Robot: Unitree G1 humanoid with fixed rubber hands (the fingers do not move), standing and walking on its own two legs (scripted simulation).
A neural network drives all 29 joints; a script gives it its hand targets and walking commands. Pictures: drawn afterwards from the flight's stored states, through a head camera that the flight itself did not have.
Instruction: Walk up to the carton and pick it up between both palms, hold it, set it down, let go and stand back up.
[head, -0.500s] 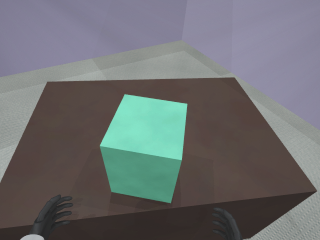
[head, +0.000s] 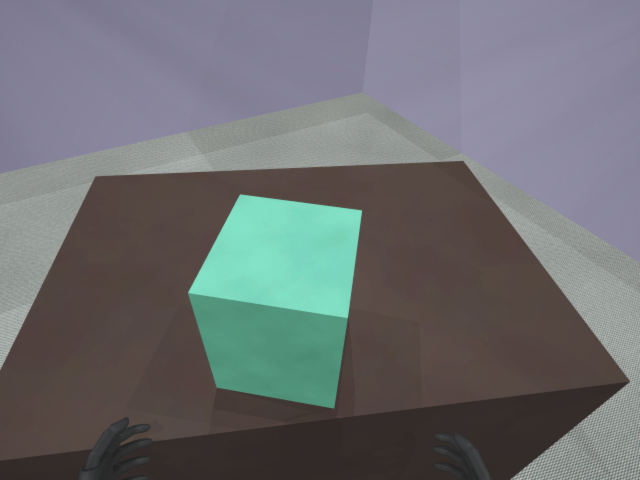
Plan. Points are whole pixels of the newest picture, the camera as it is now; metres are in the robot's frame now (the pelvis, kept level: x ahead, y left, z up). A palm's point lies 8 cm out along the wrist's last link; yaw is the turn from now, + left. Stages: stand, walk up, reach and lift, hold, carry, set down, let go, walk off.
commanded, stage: set down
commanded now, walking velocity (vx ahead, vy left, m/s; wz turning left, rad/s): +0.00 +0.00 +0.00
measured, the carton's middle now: (287, 301) +0.42 +0.01 -0.03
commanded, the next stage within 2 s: let go in 0.12 s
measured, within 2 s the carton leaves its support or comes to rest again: neither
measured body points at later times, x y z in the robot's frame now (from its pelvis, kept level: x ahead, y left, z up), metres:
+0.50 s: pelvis +0.00 +0.00 +0.00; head -0.02 +0.01 +0.45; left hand +0.19 +0.24 -0.08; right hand +0.12 -0.22 -0.08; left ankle +0.01 +0.12 -0.73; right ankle +0.00 -0.11 -0.73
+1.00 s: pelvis +0.01 +0.00 +0.00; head +0.00 +0.00 +0.45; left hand +0.17 +0.25 -0.11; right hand +0.05 -0.28 -0.13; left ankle +0.01 +0.12 -0.73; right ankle +0.00 -0.11 -0.73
